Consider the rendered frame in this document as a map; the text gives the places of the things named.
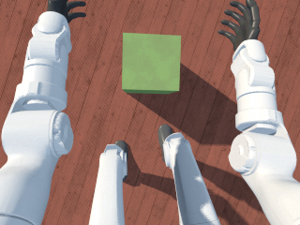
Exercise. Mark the robot left forearm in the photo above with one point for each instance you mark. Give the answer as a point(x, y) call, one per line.
point(45, 69)

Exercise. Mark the carton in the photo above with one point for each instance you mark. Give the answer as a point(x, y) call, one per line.
point(151, 63)

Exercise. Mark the robot right forearm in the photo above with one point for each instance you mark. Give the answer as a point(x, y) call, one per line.
point(256, 97)

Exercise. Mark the robot left thigh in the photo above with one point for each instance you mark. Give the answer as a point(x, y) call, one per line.
point(108, 204)

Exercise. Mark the right robot hand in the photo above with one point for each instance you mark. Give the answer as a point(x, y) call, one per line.
point(249, 24)

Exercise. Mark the left robot hand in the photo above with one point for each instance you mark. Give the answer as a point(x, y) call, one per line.
point(63, 7)

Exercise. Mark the robot right upper arm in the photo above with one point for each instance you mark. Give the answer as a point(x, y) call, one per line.
point(267, 162)

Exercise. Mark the left robot foot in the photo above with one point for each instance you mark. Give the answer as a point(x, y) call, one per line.
point(124, 147)

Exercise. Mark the robot left upper arm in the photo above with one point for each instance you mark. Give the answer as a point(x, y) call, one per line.
point(34, 141)

